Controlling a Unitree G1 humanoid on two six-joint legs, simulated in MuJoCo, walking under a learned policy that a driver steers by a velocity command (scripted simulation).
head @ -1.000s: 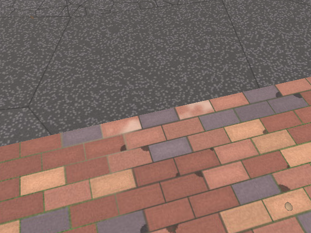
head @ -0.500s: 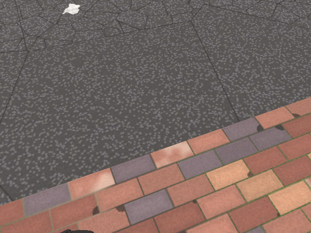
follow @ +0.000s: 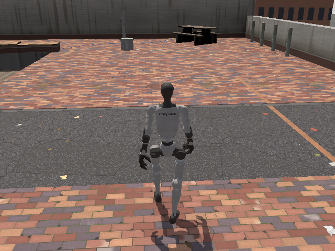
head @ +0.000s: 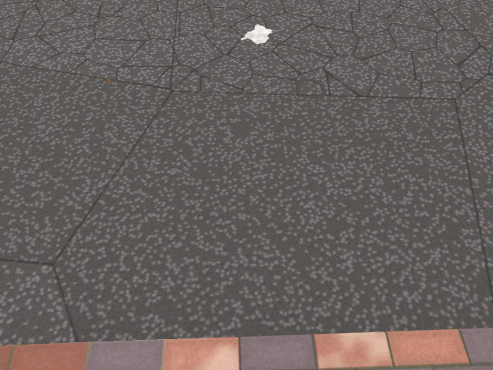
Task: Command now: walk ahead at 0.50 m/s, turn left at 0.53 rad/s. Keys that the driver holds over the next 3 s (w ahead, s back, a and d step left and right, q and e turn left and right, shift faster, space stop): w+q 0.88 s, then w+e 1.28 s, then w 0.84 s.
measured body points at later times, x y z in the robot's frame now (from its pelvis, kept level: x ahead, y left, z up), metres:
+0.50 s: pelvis +0.26 +0.04 +0.01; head +0.29 +0.07 +0.46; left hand +0.40 +0.32 -0.10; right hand +0.30 -0.23 -0.11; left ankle +0.16 +0.07 -0.73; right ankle +0.47 -0.08 -0.68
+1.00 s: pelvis +0.51 +0.11 +0.01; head +0.54 +0.13 +0.46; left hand +0.36 +0.34 -0.12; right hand +0.83 +0.02 -0.08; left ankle +0.57 +0.30 -0.70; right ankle +0.50 -0.02 -0.73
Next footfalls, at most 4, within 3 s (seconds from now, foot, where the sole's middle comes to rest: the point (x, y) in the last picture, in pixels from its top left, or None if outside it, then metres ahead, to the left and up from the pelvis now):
0.10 left None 0.20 0.07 -0.77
0.64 right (267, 341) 0.54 0.00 -0.77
1.14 left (151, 307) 0.64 0.34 -0.82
1.64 right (179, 216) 0.96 0.30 -0.82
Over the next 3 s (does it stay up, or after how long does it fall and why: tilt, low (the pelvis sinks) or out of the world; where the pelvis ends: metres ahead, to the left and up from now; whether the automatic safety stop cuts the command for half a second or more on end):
stays up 1.47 0.31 -0.04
